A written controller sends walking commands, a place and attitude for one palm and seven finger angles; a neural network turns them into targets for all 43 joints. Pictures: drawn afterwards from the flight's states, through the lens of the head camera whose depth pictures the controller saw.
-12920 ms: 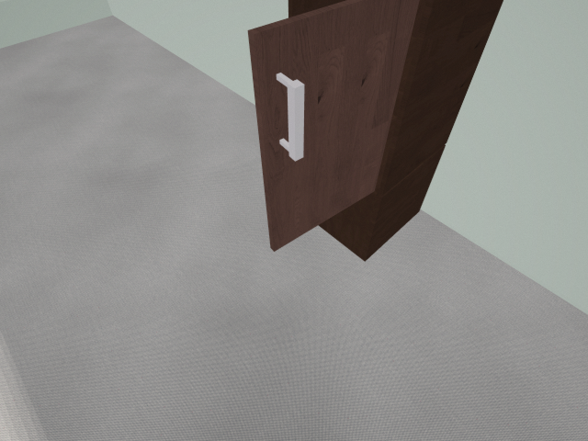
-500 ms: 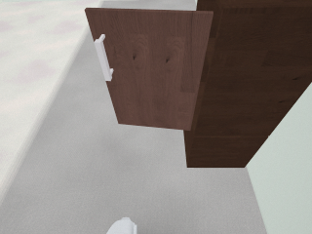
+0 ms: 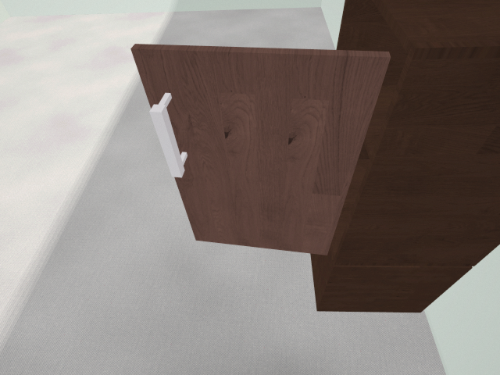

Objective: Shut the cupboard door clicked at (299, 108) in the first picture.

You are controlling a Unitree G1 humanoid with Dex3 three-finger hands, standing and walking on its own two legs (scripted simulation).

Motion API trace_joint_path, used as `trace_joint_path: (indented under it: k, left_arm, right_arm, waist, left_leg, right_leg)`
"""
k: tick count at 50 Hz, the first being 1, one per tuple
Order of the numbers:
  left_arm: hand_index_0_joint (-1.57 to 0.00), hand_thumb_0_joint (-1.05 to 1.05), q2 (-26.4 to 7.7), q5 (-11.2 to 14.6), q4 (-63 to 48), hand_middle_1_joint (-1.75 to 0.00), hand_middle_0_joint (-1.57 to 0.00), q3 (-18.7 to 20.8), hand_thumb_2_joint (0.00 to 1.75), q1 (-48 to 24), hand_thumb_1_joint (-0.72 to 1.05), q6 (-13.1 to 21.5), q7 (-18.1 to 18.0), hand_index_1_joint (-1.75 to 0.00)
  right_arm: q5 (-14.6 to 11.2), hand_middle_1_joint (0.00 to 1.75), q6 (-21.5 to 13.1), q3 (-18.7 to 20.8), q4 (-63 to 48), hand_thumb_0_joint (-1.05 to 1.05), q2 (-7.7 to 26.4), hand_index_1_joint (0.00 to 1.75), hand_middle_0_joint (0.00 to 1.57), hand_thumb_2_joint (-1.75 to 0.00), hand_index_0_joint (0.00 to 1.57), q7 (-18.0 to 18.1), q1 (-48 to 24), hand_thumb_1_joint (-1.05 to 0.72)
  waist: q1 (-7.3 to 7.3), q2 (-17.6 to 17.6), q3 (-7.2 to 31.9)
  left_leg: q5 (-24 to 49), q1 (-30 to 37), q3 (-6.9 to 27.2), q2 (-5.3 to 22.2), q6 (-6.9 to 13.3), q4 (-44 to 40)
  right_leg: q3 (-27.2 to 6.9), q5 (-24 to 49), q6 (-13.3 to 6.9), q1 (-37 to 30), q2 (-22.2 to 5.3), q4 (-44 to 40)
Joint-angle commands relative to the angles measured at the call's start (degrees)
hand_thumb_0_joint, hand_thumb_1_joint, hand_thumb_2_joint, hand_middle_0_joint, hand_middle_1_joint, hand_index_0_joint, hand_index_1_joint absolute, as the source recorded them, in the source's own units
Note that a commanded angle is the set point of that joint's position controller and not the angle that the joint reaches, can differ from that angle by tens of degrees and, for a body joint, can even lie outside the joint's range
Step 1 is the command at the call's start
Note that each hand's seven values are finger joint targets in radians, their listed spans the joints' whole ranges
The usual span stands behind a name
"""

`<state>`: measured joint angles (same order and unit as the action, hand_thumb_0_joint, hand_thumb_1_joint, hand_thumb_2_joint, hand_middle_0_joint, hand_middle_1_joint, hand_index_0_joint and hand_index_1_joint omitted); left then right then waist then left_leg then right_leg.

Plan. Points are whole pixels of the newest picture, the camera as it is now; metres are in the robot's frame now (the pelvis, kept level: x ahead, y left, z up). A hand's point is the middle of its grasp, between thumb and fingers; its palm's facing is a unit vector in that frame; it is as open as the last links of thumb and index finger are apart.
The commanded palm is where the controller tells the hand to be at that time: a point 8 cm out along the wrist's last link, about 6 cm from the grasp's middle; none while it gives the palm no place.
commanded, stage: come to a stop and stand still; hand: left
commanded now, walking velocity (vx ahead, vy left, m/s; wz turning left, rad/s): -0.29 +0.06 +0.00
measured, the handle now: (172, 137) +0.50 +0.19 +0.11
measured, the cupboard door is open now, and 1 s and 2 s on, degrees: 83 83 83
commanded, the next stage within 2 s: look again from close up in 1.78 s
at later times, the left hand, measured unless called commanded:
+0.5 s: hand out of the picture +0.10 +0.24 -0.17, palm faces +0.04 -0.98 -0.19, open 7.3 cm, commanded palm none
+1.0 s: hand out of the picture +0.03 +0.18 -0.16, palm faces +0.01 -0.98 -0.19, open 7.3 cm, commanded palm none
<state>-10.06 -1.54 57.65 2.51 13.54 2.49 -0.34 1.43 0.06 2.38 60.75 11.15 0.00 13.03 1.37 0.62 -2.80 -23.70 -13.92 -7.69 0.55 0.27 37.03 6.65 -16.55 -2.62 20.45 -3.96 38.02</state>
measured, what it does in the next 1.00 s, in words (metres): steps on the spot: left foot, then right foot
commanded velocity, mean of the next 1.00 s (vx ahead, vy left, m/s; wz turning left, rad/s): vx -0.06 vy -0.04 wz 0.00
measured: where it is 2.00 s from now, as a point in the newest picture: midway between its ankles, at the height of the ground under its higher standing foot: outside the picture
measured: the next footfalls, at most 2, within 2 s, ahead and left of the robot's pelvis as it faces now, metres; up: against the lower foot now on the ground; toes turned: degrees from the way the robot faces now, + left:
left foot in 0.30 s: +0.10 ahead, +0.13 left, +0.00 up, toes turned +4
right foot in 0.76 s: -0.01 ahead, -0.12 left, +0.00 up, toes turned -3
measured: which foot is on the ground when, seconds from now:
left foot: up 0.00-0.28, down 0.30-1.00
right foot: down 0.00-0.30, up 0.32-0.74, down 0.76-1.00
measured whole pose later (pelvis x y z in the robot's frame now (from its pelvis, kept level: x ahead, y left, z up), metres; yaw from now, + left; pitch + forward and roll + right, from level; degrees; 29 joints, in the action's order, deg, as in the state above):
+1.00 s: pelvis +0.01 +0.00 +0.01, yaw +0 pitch -1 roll +0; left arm -9.2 0.1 63.5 0.5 14.6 -0.4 -1.4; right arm 1.2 1.0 1.6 66.5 8.3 0.9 18.3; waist -1.9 0.0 -1.7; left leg -10.3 -15.1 -3.6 2.6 -0.9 26.7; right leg 2.7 -19.6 0.8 5.0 -1.9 25.8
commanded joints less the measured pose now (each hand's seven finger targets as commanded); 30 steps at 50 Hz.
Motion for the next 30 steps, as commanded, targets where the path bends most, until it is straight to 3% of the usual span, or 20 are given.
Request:
trace_joint_path:
  k: [1,3,4,6,8,10,12,13,14,15,16,17,19,20,23,24,27,29,30]
  left_arm:
    - [-0.20,0.00,-8.65,0.35,-0.27,-0.30,-0.20,0.50,0.90,3.84,0.90,0.64,-1.40,-0.30]
    - [-0.20,0.00,-8.46,0.41,-0.46,-0.30,-0.20,0.60,0.90,2.19,0.90,0.37,-1.65,-0.30]
    - [-0.20,0.00,-8.76,0.49,-0.03,-0.30,-0.20,0.85,0.90,2.67,0.90,0.11,-1.85,-0.30]
    - [-0.20,0.00,-9.98,0.67,0.52,-0.30,-0.20,1.55,0.90,3.23,0.90,-0.58,-2.06,-0.30]
    - [-0.20,0.00,-10.58,0.60,0.69,-0.30,-0.20,2.13,0.90,3.31,0.90,-1.40,-2.23,-0.30]
    - [-0.20,0.00,-10.51,0.58,0.47,-0.30,-0.20,2.43,0.90,2.03,0.90,-2.05,-2.37,-0.30]
    - [-0.20,0.00,-10.31,0.88,0.12,-0.30,-0.20,2.46,0.90,0.50,0.90,-2.54,-2.38,-0.30]
    - [-0.20,0.00,-9.36,1.27,-0.35,-0.30,-0.20,2.27,0.90,0.36,0.90,-2.85,-2.23,-0.30]
    - [-0.20,0.00,-6.53,1.34,-1.09,-0.30,-0.20,1.80,0.90,1.38,0.90,-3.38,-2.03,-0.30]
    - [-0.20,0.00,-4.09,1.53,-2.56,-0.30,-0.20,1.13,0.90,1.37,0.90,-3.79,-2.27,-0.30]
    - [-0.20,0.00,-5.42,1.16,-2.94,-0.30,-0.20,1.30,0.90,-1.15,0.90,-4.81,-2.54,-0.30]
    - [-0.20,0.00,-5.41,1.15,-2.76,-0.30,-0.20,1.78,0.90,-1.84,0.90,-5.25,-2.41,-0.30]
    - [-0.20,0.00,-5.02,1.04,-1.96,-0.30,-0.20,2.06,0.90,-0.93,0.90,-5.21,-2.01,-0.30]
    - [-0.20,0.00,-4.69,1.02,-1.87,-0.30,-0.20,2.12,0.90,-1.10,0.90,-5.30,-1.86,-0.30]
    - [-0.20,0.00,-5.00,0.85,-2.06,-0.30,-0.20,2.28,0.90,-0.29,0.90,-5.70,-1.32,-0.30]
    - [-0.20,0.00,-4.84,0.67,-2.41,-0.30,-0.20,2.16,0.90,-0.73,0.90,-5.58,-1.06,-0.30]
    - [-0.20,0.00,-3.84,0.57,-2.98,-0.30,-0.20,1.71,0.90,-2.01,0.90,-5.57,-0.59,-0.30]
    - [-0.20,0.00,-3.02,0.41,-3.56,-0.30,-0.20,1.12,0.90,-3.93,0.90,-5.13,-0.32,-0.30]
    - [-0.20,0.00,-2.75,0.62,-3.43,-0.30,-0.20,0.94,0.90,-4.13,0.90,-5.09,-0.19,-0.30]
  right_arm:
    - [-0.87,0.30,0.31,0.21,-2.82,0.00,2.99,0.30,0.20,-0.90,0.20,0.60,0.61,-0.90]
    - [-1.55,0.30,0.70,-0.10,-0.93,0.00,1.98,0.30,0.20,-0.90,0.20,0.97,2.00,-0.90]
    - [-1.71,0.30,0.97,-0.14,-0.66,0.00,1.26,0.30,0.20,-0.90,0.20,1.14,1.83,-0.90]
    - [-1.60,0.30,1.54,-0.04,-0.65,0.00,1.52,0.30,0.20,-0.90,0.20,1.29,2.09,-0.90]
    - [-1.43,0.30,1.97,0.38,-1.28,0.00,1.92,0.30,0.20,-0.90,0.20,1.49,1.04,-0.90]
    - [-1.36,0.30,2.19,0.65,-1.62,0.00,1.88,0.30,0.20,-0.90,0.20,1.59,0.80,-0.90]
    - [-1.20,0.30,2.09,0.92,-1.34,0.00,2.31,0.30,0.20,-0.90,0.20,1.56,1.93,-0.90]
    - [-0.97,0.30,1.86,1.20,-1.08,0.00,3.62,0.30,0.20,-0.90,0.20,1.60,3.20,-0.90]
    - [-0.51,0.30,1.47,1.83,-1.73,0.00,6.26,0.30,0.20,-0.90,0.20,1.61,3.42,-0.90]
    - [-0.28,0.30,1.40,2.30,-2.55,0.00,10.00,0.30,0.20,-0.90,0.20,1.71,4.88,-0.90]
    - [-0.07,0.30,1.28,2.19,-2.51,0.00,9.62,0.30,0.20,-0.90,0.20,2.53,4.94,-0.90]
    - [0.09,0.30,1.11,1.89,-3.22,0.00,9.11,0.30,0.20,-0.90,0.20,3.21,3.51,-0.90]
    - [0.36,0.30,0.69,1.34,-4.76,0.00,6.88,0.30,0.20,-0.90,0.20,3.72,0.68,-0.90]
    - [0.29,0.30,0.44,1.32,-4.78,0.00,6.92,0.30,0.20,-0.90,0.20,3.78,1.30,-0.90]
    - [0.04,0.30,0.11,1.50,-4.40,0.00,7.13,0.30,0.20,-0.90,0.20,3.82,2.30,-0.90]
    - [0.12,0.30,0.08,1.50,-4.43,0.00,6.80,0.30,0.20,-0.90,0.20,3.83,2.41,-0.90]
    - [0.30,0.30,0.09,2.25,-3.56,0.00,8.17,0.30,0.20,-0.90,0.20,3.34,4.06,-0.90]
    - [0.49,0.30,0.19,2.37,-3.15,0.00,7.66,0.30,0.20,-0.90,0.20,3.02,4.41,-0.90]
    - [0.54,0.30,0.23,2.43,-2.81,0.00,8.49,0.30,0.20,-0.90,0.20,2.71,4.92,-0.90]
  waist:
    - [-0.89,-15.16,-0.58]
    - [-1.23,-9.71,5.28]
    - [-0.67,-7.98,6.43]
    - [-0.20,-7.26,8.40]
    - [0.46,-8.90,7.51]
    - [0.11,-9.18,6.26]
    - [-1.02,-9.68,5.91]
    - [-1.58,-6.82,6.93]
    - [-1.17,3.32,7.84]
    - [-2.25,14.58,6.86]
    - [-3.63,13.25,6.34]
    - [-2.86,12.20,4.97]
    - [-1.32,4.80,3.15]
    - [-1.59,3.95,4.14]
    - [-2.02,7.00,6.68]
    - [-2.22,6.80,5.40]
    - [-3.57,7.49,7.26]
    - [-4.45,9.51,4.93]
    - [-4.76,10.14,5.79]
  left_leg:
    - [-6.17,-9.00,7.38,2.03,-1.36,11.79]
    - [-5.17,-6.82,6.68,1.09,-2.12,9.60]
    - [-4.91,-6.77,5.75,0.54,-2.47,7.27]
    - [-2.34,-7.33,4.41,-0.46,-3.23,4.45]
    - [-1.53,-7.90,3.87,-1.11,-3.50,3.11]
    - [0.75,-7.23,3.69,-0.94,-3.41,-0.32]
    - [9.62,-2.14,3.57,0.22,-3.14,-9.91]
    - [22.44,4.41,4.55,3.09,-2.13,-13.96]
    - [40.48,8.59,14.56,12.36,2.14,-14.27]
    - [56.62,6.89,21.71,21.65,9.48,-16.54]
    - [54.15,2.96,22.13,22.20,12.50,-17.15]
    - [52.57,1.50,21.22,21.10,13.08,-16.34]
    - [50.73,3.07,18.54,18.82,12.58,-15.05]
    - [49.23,4.07,17.22,17.89,11.53,-15.61]
    - [39.89,7.52,16.00,17.23,10.16,-17.38]
    - [38.63,7.39,16.03,17.22,10.26,-17.38]
    - [31.53,10.60,16.66,17.52,9.63,-18.91]
    - [28.09,8.15,15.95,16.69,9.02,-19.20]
    - [24.43,6.93,16.86,16.52,8.58,-20.22]
  right_leg:
    - [-23.08,23.01,-8.42,-7.19,-18.06,-24.27]
    - [-13.95,46.39,-8.40,-13.97,-14.90,-16.88]
    - [-11.91,53.70,-8.22,-16.88,-14.30,-14.83]
    - [-9.88,57.17,-7.64,-21.26,-13.82,-12.79]
    - [-9.60,58.27,-7.71,-21.83,-13.96,-11.90]
    - [-9.10,55.88,-7.35,-20.52,-13.67,-11.10]
    - [-7.77,48.62,-5.03,-17.16,-11.99,-8.27]
    - [-6.20,38.74,-2.49,-12.00,-9.79,-6.03]
    - [-2.05,18.11,1.50,-4.54,-4.17,-1.39]
    - [-1.56,-13.66,3.46,-0.40,1.32,8.34]
    - [-6.50,-21.51,3.18,0.16,3.48,20.03]
    - [-10.13,-19.66,2.78,2.80,3.11,25.86]
    - [-10.62,-14.30,3.26,6.66,3.06,29.75]
    - [-10.73,-11.82,3.96,6.92,2.93,30.15]
    - [-10.30,-9.02,4.88,7.64,2.44,27.85]
    - [-9.65,-9.76,4.76,7.53,2.19,25.13]
    - [-7.95,-10.17,4.94,5.92,1.66,17.59]
    - [-6.03,-11.96,4.23,2.75,1.39,9.97]
    - [-5.49,-12.34,4.08,-0.12,1.80,6.88]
